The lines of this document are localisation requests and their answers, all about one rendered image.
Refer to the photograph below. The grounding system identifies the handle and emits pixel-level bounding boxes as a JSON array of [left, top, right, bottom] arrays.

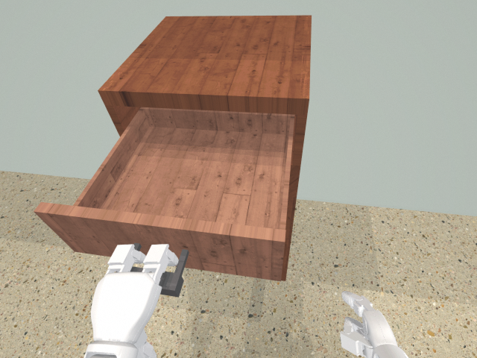
[[130, 243, 189, 297]]

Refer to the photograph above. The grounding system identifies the cabinet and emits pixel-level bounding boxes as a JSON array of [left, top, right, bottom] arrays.
[[98, 15, 312, 281]]

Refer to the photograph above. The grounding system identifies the left robot hand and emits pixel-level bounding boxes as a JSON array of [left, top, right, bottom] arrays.
[[91, 244, 179, 358]]

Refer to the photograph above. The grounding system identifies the drawer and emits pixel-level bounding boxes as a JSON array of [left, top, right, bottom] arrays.
[[34, 107, 295, 281]]

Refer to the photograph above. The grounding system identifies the right robot hand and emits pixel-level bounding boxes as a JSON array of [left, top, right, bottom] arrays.
[[340, 291, 398, 358]]

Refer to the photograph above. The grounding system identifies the robot left forearm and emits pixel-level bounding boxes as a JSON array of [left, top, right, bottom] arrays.
[[84, 340, 139, 358]]

